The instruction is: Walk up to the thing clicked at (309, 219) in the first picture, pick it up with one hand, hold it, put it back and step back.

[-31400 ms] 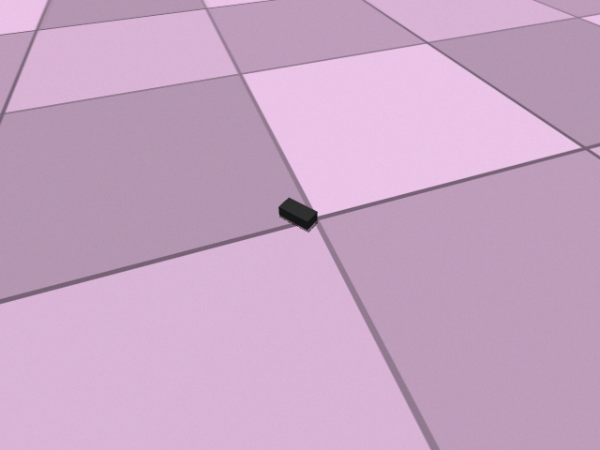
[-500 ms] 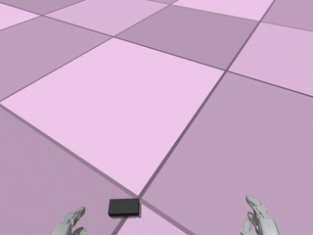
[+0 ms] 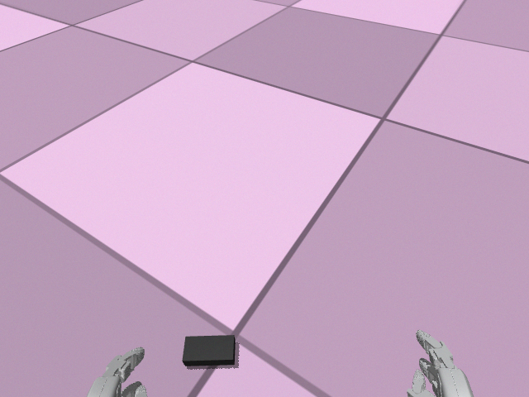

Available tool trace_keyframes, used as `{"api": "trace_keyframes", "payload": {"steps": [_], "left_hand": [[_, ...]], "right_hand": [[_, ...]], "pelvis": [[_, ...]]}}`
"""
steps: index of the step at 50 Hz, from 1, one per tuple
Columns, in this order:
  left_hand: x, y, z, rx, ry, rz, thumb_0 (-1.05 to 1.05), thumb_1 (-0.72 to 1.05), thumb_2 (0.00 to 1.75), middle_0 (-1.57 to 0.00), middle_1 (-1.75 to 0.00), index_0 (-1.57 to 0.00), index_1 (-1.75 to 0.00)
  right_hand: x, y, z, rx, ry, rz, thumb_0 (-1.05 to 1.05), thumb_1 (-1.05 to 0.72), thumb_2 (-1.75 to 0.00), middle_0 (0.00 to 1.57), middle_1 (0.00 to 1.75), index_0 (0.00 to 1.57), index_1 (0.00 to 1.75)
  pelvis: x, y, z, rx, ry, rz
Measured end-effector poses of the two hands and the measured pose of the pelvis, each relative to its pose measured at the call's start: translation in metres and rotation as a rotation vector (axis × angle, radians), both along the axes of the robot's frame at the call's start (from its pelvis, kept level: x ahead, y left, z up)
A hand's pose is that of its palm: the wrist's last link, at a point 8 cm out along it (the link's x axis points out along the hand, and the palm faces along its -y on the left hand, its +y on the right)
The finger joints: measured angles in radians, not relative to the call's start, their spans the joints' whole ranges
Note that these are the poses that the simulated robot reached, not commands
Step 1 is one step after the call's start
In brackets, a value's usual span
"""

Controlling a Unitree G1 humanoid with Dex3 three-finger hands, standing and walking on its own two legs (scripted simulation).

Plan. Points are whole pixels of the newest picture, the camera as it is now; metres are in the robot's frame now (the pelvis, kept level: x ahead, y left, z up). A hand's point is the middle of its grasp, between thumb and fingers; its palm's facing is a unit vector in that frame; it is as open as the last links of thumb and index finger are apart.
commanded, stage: home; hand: left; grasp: from above
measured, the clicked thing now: (209, 350) +0.45 +0.20 -0.69
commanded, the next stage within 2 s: stand in 0.60 s
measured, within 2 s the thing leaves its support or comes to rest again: neither
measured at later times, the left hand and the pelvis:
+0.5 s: hand out of the picture +0.16 +0.18 -0.04, palm faces +0.05 -0.98 -0.20, open 7.4 cm; pelvis +0.00 +0.00 +0.00, yaw +0 degrees
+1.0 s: hand out of the picture +0.10 +0.24 -0.11, palm faces +0.05 -0.94 -0.34, open 7.4 cm; pelvis -0.01 +0.01 +0.03, yaw +1 degrees
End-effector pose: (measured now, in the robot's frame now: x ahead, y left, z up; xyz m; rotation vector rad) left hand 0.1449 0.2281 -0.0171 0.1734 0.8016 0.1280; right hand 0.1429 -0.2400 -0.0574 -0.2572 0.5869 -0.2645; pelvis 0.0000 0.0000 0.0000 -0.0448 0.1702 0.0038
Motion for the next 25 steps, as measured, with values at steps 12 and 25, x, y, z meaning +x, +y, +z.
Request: {"api": "trace_keyframes", "payload": {"steps": [12,25], "left_hand": [[-0.001,-0.0005,-0.0015,-0.003,0.007,0.002,0.01,0.9,0.9,-0.2,-0.3,-0.2,-0.3],[-0.0014,0.0011,-0.0015,-0.002,0.005,0.001,0.01,0.9,0.9,-0.2,-0.3,-0.2,-0.3]], "right_hand": [[0.0013,-0.0012,0.0001,-0.001,-0.002,-0.004,0.01,-0.9,-0.9,0.21,0.3,0.2,0.3],[0.0017,0.0024,0.0003,0.003,-0.004,0.0,0.01,-0.9,-0.9,0.21,0.3,0.2,0.3]], "pelvis": [[0.0007,0.0,-0.0007,0.0,0.002,0.0],[-0.0003,0.0011,-0.0009,-0.002,0.003,0.0]]}}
